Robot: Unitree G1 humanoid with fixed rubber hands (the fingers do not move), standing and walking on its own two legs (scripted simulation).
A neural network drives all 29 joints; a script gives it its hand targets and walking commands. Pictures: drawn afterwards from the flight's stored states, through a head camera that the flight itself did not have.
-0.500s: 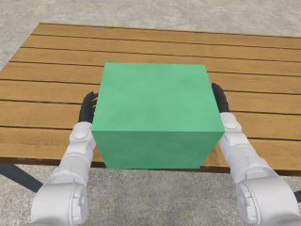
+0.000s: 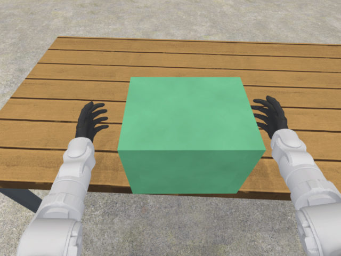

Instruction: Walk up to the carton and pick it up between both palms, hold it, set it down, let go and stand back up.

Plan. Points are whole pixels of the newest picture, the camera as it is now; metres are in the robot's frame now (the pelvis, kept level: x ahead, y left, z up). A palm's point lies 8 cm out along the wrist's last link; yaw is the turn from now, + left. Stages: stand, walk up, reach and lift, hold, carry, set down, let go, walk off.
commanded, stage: set down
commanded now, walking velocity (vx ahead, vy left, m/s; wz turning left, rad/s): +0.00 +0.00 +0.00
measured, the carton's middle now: (185, 136) +0.41 +0.02 +0.04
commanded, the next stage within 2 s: none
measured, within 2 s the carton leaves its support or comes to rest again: neither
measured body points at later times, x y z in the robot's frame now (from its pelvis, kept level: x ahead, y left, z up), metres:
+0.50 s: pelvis -0.02 -0.01 +0.00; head +0.00 +0.01 +0.45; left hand +0.39 +0.28 +0.13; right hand +0.44 -0.19 +0.15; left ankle +0.05 +0.08 -0.74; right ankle -0.04 -0.10 -0.74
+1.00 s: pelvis +0.00 +0.00 +0.01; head +0.01 +0.02 +0.46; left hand +0.33 +0.28 +0.10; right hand +0.39 -0.22 +0.12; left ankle +0.05 +0.08 -0.74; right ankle -0.04 -0.10 -0.74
